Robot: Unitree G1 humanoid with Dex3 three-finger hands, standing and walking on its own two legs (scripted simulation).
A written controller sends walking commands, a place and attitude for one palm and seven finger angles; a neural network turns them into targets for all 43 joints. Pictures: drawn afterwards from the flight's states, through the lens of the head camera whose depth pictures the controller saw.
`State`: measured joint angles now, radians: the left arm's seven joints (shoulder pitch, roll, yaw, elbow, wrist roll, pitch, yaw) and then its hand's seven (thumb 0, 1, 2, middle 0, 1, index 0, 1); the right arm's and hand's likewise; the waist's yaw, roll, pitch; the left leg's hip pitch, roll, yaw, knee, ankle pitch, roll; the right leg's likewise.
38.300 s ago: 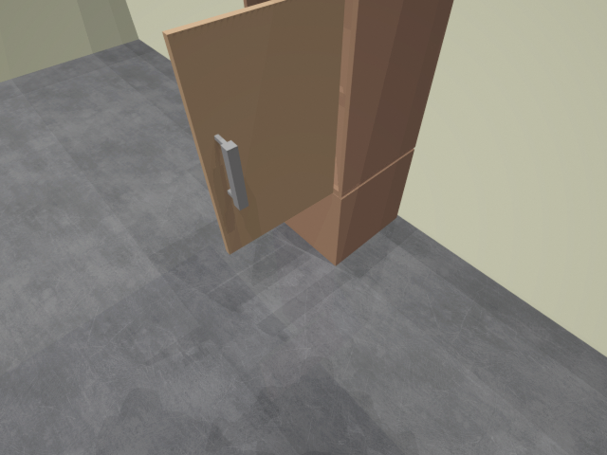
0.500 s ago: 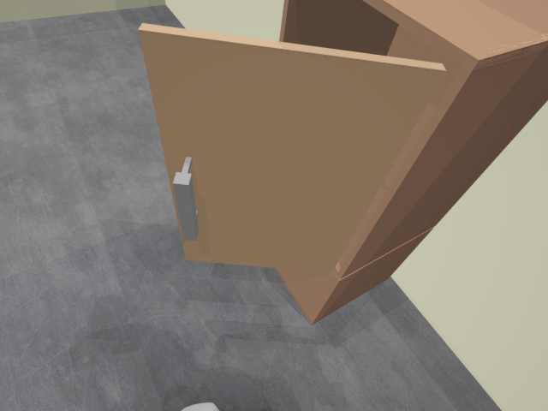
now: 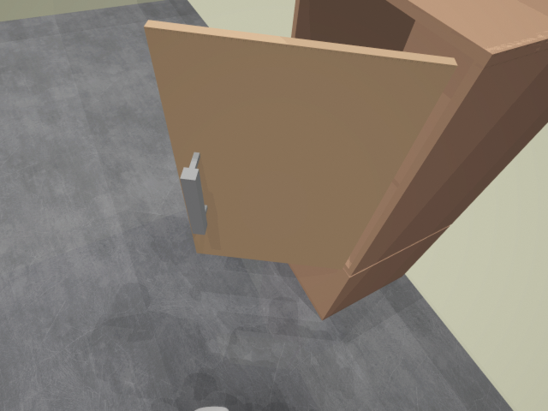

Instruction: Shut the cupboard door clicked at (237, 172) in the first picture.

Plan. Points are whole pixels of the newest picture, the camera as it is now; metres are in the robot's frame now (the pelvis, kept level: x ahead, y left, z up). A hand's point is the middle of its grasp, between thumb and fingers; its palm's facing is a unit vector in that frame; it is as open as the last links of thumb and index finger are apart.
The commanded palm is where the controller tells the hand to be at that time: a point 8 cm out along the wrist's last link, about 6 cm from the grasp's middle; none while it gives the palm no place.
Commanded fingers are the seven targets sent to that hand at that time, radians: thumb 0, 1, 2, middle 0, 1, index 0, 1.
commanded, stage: come to a stop and stand still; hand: left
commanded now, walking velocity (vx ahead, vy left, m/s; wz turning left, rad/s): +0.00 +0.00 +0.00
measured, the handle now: (198, 195) +0.47 +0.18 -0.04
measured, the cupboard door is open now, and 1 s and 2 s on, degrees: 57 57 57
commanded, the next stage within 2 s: look again from close up in 0.52 s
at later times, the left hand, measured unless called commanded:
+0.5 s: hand out of the picture -0.02 +0.24 -0.16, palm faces -0.01 -0.97 -0.24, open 7.4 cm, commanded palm none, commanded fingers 0.00 0.90 0.90 -0.20 -0.30 -0.20 -0.30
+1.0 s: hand out of the picture -0.02 +0.18 -0.16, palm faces +0.00 -0.98 -0.17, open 7.3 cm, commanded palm none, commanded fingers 0.00 0.90 0.90 -0.20 -0.30 -0.20 -0.30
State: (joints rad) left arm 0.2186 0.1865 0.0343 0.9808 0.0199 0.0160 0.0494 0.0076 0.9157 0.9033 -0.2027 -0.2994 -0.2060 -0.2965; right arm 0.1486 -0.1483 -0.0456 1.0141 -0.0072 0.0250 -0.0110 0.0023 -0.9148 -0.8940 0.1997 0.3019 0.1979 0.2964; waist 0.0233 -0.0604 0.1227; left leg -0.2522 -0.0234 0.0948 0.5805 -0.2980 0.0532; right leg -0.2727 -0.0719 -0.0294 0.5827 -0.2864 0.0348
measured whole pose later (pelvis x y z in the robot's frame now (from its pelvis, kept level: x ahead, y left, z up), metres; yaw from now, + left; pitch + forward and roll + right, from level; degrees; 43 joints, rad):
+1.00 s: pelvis -0.01 +0.02 +0.01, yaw +0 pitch -1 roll +0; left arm 0.32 0.13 -0.03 1.09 0.02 -0.01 0.04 0.01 0.91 0.90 -0.20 -0.30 -0.20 -0.30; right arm 0.29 -0.15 0.01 1.11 -0.01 -0.02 -0.02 0.00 -0.91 -0.89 0.20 0.30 0.20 0.30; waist 0.00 0.00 0.02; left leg -0.18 -0.07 0.12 0.38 -0.19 0.09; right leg -0.21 -0.05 -0.01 0.44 -0.22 0.03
